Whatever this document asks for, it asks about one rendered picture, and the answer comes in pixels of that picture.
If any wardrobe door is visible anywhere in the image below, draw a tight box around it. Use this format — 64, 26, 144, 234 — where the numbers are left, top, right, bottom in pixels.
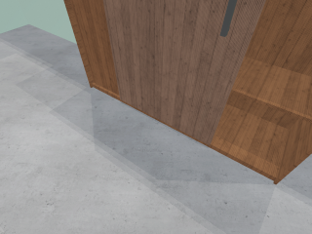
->
70, 0, 119, 95
102, 0, 266, 145

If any handle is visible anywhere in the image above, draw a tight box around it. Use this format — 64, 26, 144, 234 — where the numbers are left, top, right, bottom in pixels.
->
219, 0, 237, 37

